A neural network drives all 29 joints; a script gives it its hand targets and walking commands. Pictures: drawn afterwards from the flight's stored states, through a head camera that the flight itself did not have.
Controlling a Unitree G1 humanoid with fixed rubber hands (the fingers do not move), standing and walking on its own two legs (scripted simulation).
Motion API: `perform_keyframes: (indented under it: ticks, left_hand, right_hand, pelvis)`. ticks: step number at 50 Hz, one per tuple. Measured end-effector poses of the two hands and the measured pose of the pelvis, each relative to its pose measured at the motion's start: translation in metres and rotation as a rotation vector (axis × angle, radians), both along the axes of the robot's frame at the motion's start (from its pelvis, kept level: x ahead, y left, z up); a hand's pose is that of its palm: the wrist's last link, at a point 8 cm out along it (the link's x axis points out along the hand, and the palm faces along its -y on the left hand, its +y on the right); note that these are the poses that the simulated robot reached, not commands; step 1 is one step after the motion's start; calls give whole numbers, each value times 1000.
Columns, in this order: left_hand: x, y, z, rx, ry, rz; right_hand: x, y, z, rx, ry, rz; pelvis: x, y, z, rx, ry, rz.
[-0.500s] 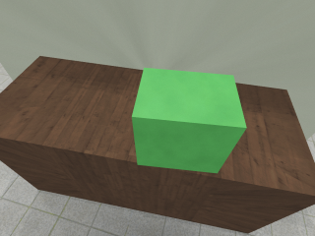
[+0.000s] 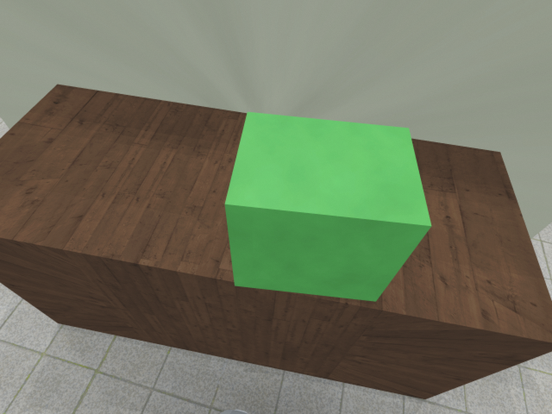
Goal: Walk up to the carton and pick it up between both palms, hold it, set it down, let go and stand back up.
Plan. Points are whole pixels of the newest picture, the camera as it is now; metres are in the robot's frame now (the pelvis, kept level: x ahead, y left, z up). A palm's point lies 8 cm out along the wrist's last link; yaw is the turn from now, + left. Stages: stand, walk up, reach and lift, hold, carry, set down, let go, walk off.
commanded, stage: walk up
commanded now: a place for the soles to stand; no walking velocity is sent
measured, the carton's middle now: (315, 212) +0.43 -0.06 +0.00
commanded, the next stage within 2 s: stand in 0.06 s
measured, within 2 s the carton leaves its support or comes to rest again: neither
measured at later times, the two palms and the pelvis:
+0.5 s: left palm out of the picture +0.02 +0.27 -0.14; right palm out of the picture +0.06 -0.26 -0.11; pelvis +0.00 +0.00 +0.00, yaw +1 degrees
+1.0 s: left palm out of the picture +0.05 +0.28 -0.15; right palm out of the picture +0.07 -0.26 -0.13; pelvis -0.02 +0.00 -0.01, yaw -3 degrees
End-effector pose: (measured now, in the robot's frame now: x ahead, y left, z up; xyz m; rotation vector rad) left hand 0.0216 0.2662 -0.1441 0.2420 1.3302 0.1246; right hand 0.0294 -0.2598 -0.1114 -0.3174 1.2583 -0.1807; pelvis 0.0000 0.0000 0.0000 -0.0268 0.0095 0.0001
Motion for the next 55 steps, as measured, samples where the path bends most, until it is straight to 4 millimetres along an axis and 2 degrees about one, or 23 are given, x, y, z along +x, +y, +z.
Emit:
perform_keyframes:
  ticks: [7,11,15,20,27,36,42,47,48,50,53,55]
  left_hand:
    - [-7,0,9,32,-3,34]
    - [0,2,8,35,-29,49]
    - [8,1,4,18,-43,40]
    - [9,-1,-1,-4,-44,34]
    - [-7,2,1,6,-14,40]
    - [-26,7,5,30,7,64]
    - [-17,8,-1,12,1,53]
    - [-8,5,-2,1,4,31]
    - [0,7,-3,10,18,31]
    - [32,13,-6,49,16,23]
    - [97,17,-6,83,-59,14]
    - [138,10,6,81,-143,-4]
  right_hand:
    - [20,0,-13,28,-40,19]
    - [35,8,-15,46,-77,35]
    - [40,13,-11,44,-93,47]
    - [35,8,-6,14,-75,48]
    - [24,0,-3,-3,-54,33]
    - [22,6,-10,27,-65,37]
    - [17,11,-8,23,-58,27]
    - [13,8,-4,11,-40,17]
    - [17,5,-6,12,-43,15]
    - [36,-1,-14,20,-61,37]
    - [78,-8,-22,46,-143,50]
    - [105,-9,-17,66,-233,50]
  pelvis:
    - [8,-1,-3,-10,-19,13]
    - [11,0,-4,-12,-30,14]
    - [9,0,-4,-12,-30,14]
    - [4,2,-4,-10,-26,15]
    - [-1,2,-2,-8,-22,12]
    - [-3,3,-4,-17,-35,19]
    - [0,5,-4,-14,-35,15]
    - [-2,5,-3,-4,-17,-5]
    - [-5,4,-5,2,0,-23]
    - [-15,1,-15,14,19,-44]
    - [-28,-3,-30,26,29,-62]
    - [-32,-6,-33,27,29,-79]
